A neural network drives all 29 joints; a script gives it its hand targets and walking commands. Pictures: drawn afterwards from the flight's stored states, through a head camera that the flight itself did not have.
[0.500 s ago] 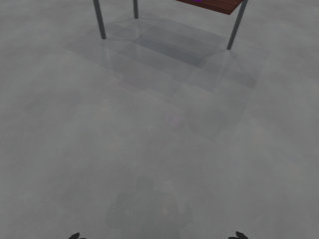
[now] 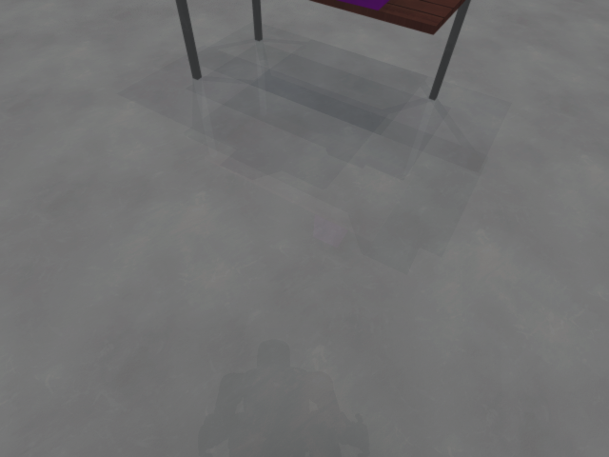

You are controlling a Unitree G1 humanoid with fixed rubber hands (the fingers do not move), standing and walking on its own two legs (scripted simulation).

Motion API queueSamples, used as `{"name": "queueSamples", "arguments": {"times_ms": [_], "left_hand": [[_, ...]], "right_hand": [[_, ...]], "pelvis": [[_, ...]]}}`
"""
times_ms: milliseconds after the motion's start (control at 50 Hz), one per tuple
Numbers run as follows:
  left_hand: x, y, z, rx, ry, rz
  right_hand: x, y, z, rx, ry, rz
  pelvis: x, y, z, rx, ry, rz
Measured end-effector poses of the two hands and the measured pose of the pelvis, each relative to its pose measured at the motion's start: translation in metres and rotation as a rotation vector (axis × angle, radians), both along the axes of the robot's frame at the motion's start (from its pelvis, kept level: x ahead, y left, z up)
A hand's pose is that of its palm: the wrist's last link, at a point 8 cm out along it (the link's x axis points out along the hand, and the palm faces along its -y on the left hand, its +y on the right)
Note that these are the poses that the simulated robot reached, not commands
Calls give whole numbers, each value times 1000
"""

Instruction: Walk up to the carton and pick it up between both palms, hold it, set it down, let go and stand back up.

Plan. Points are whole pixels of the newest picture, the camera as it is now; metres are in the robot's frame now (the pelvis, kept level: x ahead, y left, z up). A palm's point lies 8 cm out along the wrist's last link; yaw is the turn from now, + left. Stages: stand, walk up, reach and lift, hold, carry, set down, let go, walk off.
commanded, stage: stand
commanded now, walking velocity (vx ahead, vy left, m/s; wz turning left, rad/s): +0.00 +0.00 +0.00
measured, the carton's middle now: out of the picture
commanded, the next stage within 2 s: walk up in 0.44 s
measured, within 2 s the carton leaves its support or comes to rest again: neither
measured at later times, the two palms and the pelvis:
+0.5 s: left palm out of the picture -0.03 +0.21 -0.15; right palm out of the picture -0.04 -0.21 -0.15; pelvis -0.02 +0.00 +0.00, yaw +0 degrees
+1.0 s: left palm (135, 409) +0.19 +0.23 -0.08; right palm out of the picture -0.04 -0.33 -0.16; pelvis +0.04 -0.05 -0.01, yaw -17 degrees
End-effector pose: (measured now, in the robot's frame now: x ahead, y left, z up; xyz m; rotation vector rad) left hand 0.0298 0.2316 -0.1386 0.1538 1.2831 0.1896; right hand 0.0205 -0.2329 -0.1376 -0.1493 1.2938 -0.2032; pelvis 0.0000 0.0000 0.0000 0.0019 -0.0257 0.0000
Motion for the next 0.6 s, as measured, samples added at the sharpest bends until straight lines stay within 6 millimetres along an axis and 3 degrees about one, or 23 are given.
{"name": "queueSamples", "arguments": {"times_ms": [300, 600], "left_hand": [[-49, -18, -6, -39, 113, 19], [-64, -23, -8, -52, 147, 20]], "right_hand": [[-39, 14, -6, 41, 100, -11], [-68, 19, -7, 50, 169, -18]], "pelvis": [[-14, -2, 2, 0, -11, 1], [-21, -3, 2, -2, -1, 1]]}}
